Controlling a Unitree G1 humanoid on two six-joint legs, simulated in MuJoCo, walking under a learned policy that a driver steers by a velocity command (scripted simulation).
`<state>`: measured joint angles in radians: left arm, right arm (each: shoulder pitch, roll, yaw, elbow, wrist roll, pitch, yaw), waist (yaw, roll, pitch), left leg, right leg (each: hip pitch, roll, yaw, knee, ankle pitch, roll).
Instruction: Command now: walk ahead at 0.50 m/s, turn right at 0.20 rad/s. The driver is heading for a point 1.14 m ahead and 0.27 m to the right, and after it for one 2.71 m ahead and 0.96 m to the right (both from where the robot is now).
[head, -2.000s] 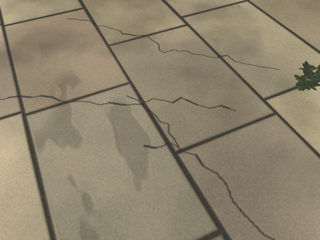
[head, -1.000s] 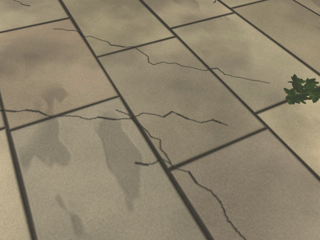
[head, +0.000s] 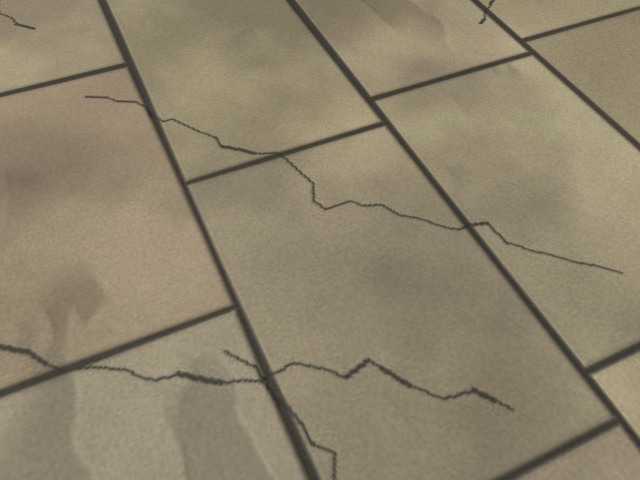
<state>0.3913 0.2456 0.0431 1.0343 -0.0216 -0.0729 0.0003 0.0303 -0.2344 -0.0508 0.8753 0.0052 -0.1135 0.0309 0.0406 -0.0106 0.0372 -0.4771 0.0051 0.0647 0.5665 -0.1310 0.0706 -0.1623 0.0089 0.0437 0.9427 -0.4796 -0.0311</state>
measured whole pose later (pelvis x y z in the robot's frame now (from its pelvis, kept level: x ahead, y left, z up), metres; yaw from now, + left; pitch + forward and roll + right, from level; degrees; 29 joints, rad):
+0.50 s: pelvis +0.28 -0.05 -0.01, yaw -14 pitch +2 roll +1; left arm 0.05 0.23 0.07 0.78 -0.03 -0.05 -0.06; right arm 0.33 -0.26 -0.07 0.99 0.01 -0.05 -0.03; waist -0.03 -0.01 0.04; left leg 0.07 0.07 0.29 0.52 -0.46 -0.03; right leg -0.52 0.00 -0.08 0.61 -0.13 -0.13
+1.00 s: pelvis +0.58 -0.11 +0.00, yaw -28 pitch +3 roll +0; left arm 0.37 0.28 0.08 0.83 -0.01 -0.05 0.01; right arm 0.04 -0.26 -0.05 0.78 -0.01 -0.13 0.03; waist 0.06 0.00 0.00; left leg -0.47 -0.01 0.01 0.50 -0.07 0.05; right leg -0.07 0.07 0.15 0.56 -0.48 -0.06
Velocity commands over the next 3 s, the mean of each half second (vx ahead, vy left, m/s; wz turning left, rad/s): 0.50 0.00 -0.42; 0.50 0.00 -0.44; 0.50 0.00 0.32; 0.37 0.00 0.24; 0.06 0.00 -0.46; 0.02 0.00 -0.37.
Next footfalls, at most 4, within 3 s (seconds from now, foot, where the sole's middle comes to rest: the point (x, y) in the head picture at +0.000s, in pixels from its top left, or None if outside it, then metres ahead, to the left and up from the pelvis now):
0.50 right None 0.42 -0.16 -0.76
0.98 left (378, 342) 0.76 -0.09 -0.76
1.46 right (502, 298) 0.90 -0.39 -0.76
1.90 left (400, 204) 1.18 -0.15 -0.76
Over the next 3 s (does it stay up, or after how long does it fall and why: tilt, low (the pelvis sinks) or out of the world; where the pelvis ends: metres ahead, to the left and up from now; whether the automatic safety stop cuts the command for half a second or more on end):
stays up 1.09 -0.27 0.02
